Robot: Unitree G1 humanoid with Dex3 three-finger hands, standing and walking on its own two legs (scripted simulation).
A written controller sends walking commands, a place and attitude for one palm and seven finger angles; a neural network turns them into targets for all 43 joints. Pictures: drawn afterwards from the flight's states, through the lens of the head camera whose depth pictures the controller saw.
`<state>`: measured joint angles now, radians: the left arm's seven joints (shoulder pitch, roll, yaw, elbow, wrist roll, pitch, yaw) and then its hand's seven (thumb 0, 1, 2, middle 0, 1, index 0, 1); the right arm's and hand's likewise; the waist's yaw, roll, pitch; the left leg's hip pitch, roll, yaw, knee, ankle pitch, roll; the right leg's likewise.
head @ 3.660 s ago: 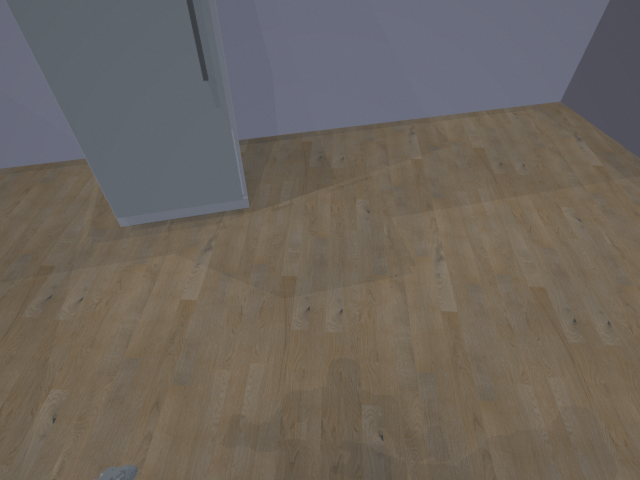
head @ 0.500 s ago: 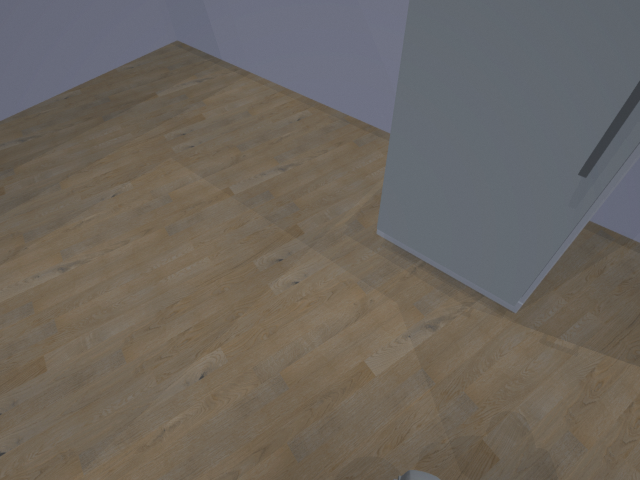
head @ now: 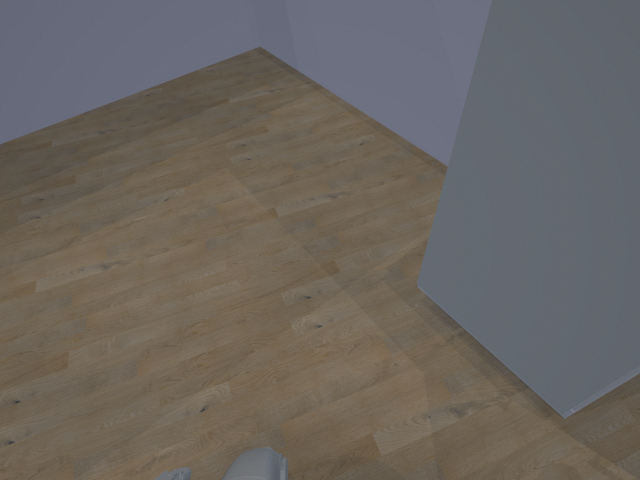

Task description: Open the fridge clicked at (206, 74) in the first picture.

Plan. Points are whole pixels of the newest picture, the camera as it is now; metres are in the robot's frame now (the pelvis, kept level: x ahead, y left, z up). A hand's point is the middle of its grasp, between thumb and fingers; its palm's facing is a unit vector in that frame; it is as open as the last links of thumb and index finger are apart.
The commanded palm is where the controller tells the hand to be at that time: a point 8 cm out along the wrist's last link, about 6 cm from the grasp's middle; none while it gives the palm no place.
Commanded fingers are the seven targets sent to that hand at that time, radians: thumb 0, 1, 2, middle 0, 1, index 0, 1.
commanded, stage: walk to a spot facing it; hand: right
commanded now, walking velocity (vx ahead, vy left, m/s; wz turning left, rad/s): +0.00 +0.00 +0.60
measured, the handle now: out of the picture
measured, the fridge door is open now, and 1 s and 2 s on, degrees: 0 0 0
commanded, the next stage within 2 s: turn to face it in 0.14 s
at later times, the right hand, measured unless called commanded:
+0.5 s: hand (413, 413) +0.24 -0.12 -0.15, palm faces -0.15 +0.97 -0.21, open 7.4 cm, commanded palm none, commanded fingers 0.00 -0.90 -0.90 0.20 0.30 0.20 0.30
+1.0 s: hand out of the picture +0.15 -0.22 -0.17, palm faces +0.20 +0.95 -0.26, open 7.4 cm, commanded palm none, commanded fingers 0.00 -0.90 -0.90 0.20 0.30 0.20 0.30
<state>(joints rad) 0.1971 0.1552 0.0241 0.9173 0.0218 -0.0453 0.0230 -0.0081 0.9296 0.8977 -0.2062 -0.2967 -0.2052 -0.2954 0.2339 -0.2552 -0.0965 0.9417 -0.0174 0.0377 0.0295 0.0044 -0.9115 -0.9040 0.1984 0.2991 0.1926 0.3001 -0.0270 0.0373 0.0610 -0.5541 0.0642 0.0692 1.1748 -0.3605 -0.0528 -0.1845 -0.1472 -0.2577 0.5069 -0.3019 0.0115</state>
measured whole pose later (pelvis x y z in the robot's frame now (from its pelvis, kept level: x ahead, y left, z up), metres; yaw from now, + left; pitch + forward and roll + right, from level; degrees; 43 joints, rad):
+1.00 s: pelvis +0.10 +0.01 +0.00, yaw -9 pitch +1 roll +2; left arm 0.26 0.19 0.06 0.95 0.02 0.03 0.00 0.01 0.91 0.90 -0.20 -0.30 -0.20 -0.30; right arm 0.16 -0.26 -0.09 0.96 -0.01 0.06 -0.03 0.00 -0.91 -0.90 0.20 0.30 0.19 0.30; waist 0.03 0.01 0.06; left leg -0.44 0.07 -0.01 0.97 -0.41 -0.11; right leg -0.29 0.03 0.03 0.45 -0.18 -0.05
